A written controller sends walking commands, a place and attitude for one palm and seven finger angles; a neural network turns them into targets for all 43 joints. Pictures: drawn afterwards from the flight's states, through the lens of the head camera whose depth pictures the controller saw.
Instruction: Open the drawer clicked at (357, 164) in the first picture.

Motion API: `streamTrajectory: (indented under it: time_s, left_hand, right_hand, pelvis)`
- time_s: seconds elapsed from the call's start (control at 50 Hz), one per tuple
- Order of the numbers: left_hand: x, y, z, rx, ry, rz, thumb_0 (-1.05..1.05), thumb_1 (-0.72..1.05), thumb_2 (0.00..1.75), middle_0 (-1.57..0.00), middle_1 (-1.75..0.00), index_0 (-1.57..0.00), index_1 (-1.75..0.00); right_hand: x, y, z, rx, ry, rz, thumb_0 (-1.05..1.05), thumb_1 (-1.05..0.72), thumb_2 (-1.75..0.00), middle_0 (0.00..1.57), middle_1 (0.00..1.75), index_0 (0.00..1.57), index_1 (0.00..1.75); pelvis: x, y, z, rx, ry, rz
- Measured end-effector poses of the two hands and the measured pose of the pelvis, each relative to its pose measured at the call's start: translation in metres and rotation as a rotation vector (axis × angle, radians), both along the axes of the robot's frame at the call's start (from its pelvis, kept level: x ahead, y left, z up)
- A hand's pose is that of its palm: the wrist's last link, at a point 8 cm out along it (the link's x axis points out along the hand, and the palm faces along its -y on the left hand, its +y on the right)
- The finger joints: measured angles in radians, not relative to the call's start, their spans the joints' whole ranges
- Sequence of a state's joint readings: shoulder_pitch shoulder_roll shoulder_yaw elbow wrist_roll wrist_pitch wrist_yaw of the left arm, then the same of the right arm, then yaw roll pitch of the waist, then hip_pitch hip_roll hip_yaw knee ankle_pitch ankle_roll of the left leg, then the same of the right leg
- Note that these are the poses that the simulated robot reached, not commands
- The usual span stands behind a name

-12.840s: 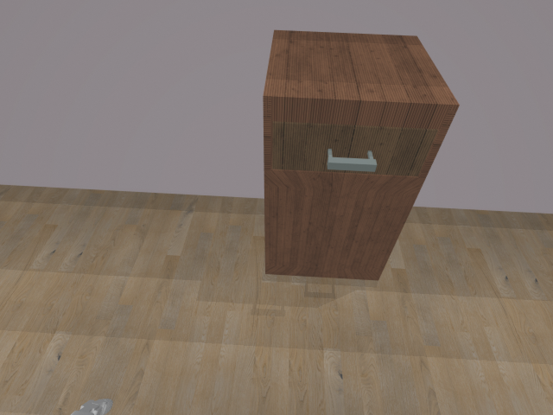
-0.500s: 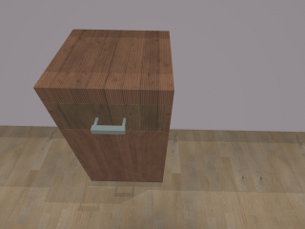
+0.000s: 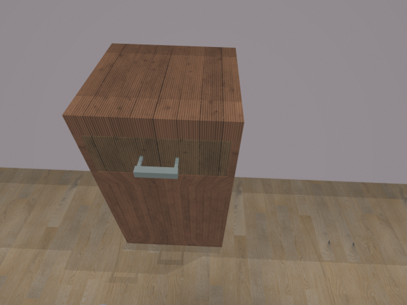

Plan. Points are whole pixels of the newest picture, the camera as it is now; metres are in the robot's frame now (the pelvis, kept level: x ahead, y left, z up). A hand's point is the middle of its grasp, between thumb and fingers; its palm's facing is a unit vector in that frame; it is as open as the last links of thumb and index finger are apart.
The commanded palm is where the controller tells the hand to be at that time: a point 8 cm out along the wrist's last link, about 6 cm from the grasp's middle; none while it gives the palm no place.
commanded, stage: raise the hand with hooked fingers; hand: left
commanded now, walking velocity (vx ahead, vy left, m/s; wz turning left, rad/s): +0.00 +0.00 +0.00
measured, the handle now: (157, 166) +0.51 +0.18 -0.10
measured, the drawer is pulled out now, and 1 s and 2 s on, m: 0.00 0.00 0.00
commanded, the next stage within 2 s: move the hooked fingers above the handle in 1.80 s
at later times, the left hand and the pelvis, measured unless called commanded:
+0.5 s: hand (96, 279) +0.17 +0.23 -0.05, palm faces +0.03 -0.07 -1.00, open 9.6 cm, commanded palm +0.17 +0.22 +0.01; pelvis +0.01 -0.04 -0.05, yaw +4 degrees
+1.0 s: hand (105, 207) +0.29 +0.23 +0.02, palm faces +0.09 -0.08 -0.99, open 12.5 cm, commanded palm +0.26 +0.23 +0.08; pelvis +0.05 -0.03 -0.02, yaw +3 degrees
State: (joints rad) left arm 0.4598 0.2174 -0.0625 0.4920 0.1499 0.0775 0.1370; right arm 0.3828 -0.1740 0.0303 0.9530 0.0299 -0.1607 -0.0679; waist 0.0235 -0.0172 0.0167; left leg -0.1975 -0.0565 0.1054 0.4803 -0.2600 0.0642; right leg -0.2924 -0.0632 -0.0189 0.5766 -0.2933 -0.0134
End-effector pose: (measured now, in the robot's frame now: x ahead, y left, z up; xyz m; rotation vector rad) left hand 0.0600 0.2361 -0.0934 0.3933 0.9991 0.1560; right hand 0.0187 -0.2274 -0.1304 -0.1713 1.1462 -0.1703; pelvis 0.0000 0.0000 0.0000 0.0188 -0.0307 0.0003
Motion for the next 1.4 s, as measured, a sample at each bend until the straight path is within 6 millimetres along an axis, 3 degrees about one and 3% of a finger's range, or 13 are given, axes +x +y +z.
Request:
streamTrajectory:
  time_s: [0.12, 0.18, 0.26, 0.38, 0.44, 0.5, 0.58, 0.66, 0.82, 0.92, 1.0, 1.22, 1.4]
  left_hand:
    - [0.105, -0.006, 0.103, 0.442, -0.504, -0.327, 0.02, 0.84, 0.87, -0.21, -0.36, -0.21, -0.35]
    - [0.132, -0.021, 0.123, 0.649, -0.627, -0.475, 0.01, 0.78, 0.84, -0.21, -0.39, -0.21, -0.39]
    - [0.125, -0.041, 0.103, 0.749, -0.603, -0.608, 0.0, 0.69, 0.81, -0.21, -0.45, -0.21, -0.44]
    - [0.075, -0.035, 0.067, 0.835, -0.438, -0.673, 0.0, 0.54, 0.75, -0.24, -0.53, -0.24, -0.53]
    - [0.072, -0.02, 0.077, 0.933, -0.456, -0.66, 0.0, 0.46, 0.72, -0.25, -0.58, -0.26, -0.58]
    - [0.092, -0.01, 0.099, 1.027, -0.55, -0.634, 0.0, 0.38, 0.69, -0.27, -0.63, -0.27, -0.62]
    - [0.134, -0.01, 0.126, 1.09, -0.644, -0.601, 0.0, 0.29, 0.65, -0.27, -0.69, -0.27, -0.68]
    - [0.165, -0.019, 0.136, 1.034, -0.594, -0.594, 0.0, 0.2, 0.61, -0.27, -0.74, -0.27, -0.74]
    - [0.177, -0.024, 0.138, 0.945, -0.518, -0.714, 0.0, 0.02, 0.53, -0.28, -0.86, -0.29, -0.86]
    - [0.19, -0.011, 0.155, 1.002, -0.589, -0.696, 0.0, -0.09, 0.48, -0.29, -0.94, -0.3, -0.93]
    - [0.206, -0.003, 0.17, 1.035, -0.636, -0.647, 0.0, -0.19, 0.44, -0.3, -1.0, -0.3, -0.99]
    - [0.233, -0.002, 0.197, 1.009, -0.638, -0.675, -0.01, -0.41, 0.34, -0.32, -1.15, -0.32, -1.15]
    - [0.243, 0.017, 0.224, 1.032, -0.619, -0.682, -0.01, -0.48, 0.31, -0.32, -1.19, -0.32, -1.19]
  right_hand:
    - [0.079, -0.026, 0.013, -0.044, -0.35, 0.078, 0.02, -0.92, -0.9, 0.2, 0.3, 0.2, 0.3]
    - [0.121, -0.033, 0.027, -0.044, -0.453, 0.113, 0.02, -0.92, -0.9, 0.2, 0.3, 0.2, 0.3]
    - [0.167, -0.034, 0.046, -0.033, -0.487, 0.164, 0.01, -0.91, -0.9, 0.2, 0.3, 0.19, 0.3]
    - [0.222, -0.02, 0.053, -0.05, -0.444, 0.31, 0.01, -0.91, -0.9, 0.2, 0.3, 0.19, 0.3]
    - [0.244, -0.007, 0.043, -0.042, -0.438, 0.368, 0.01, -0.91, -0.9, 0.2, 0.3, 0.2, 0.3]
    - [0.258, 0.008, 0.029, -0.006, -0.448, 0.399, 0.01, -0.91, -0.9, 0.2, 0.3, 0.2, 0.3]
    - [0.26, 0.023, 0.013, 0.075, -0.432, 0.383, 0.01, -0.91, -0.9, 0.2, 0.3, 0.2, 0.3]
    - [0.242, 0.025, 0.005, 0.143, -0.359, 0.307, 0.01, -0.91, -0.9, 0.2, 0.3, 0.2, 0.3]
    - [0.208, -0.013, 0.004, 0.057, -0.204, 0.238, 0.01, -0.9, -0.9, 0.21, 0.3, 0.2, 0.3]
    - [0.208, -0.037, 0.006, -0.019, -0.166, 0.213, 0.01, -0.91, -0.9, 0.2, 0.3, 0.2, 0.3]
    - [0.216, -0.042, 0.011, -0.03, -0.196, 0.181, 0.01, -0.91, -0.9, 0.2, 0.3, 0.2, 0.3]
    - [0.239, -0.002, 0.036, 0.04, -0.308, 0.193, 0.01, -0.91, -0.9, 0.2, 0.3, 0.19, 0.3]
    - [0.225, 0.027, 0.036, 0.084, -0.277, 0.232, 0.01, -0.91, -0.9, 0.2, 0.3, 0.2, 0.3]
  pelvis:
    - [-0.011, 0.0, -0.012, 0.003, 0.043, 0.047]
    - [-0.014, -0.004, -0.018, 0.006, 0.081, 0.031]
    - [-0.011, -0.013, -0.022, 0.022, 0.124, -0.001]
    - [-0.002, -0.028, -0.03, 0.01, 0.172, 0.025]
    - [0.003, -0.033, -0.038, -0.004, 0.192, 0.054]
    - [0.008, -0.036, -0.046, -0.016, 0.206, 0.075]
    - [0.015, -0.036, -0.049, -0.023, 0.211, 0.082]
    - [0.027, -0.034, -0.038, -0.006, 0.208, 0.056]
    - [0.049, -0.035, -0.02, 0.002, 0.194, 0.03]
    - [0.052, -0.031, -0.018, -0.011, 0.194, 0.048]
    - [0.053, -0.026, -0.016, -0.014, 0.191, 0.05]
    - [0.049, -0.014, -0.007, -0.017, 0.128, 0.048]
    - [0.037, -0.007, -0.001, -0.025, 0.088, 0.066]
